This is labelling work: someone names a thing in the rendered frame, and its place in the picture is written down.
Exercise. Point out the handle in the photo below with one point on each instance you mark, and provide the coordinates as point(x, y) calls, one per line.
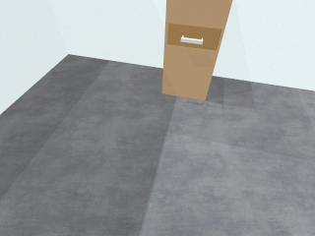
point(191, 40)

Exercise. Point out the cabinet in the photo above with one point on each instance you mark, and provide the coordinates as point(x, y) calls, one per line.
point(187, 71)

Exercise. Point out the drawer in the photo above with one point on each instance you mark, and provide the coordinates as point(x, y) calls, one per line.
point(210, 36)

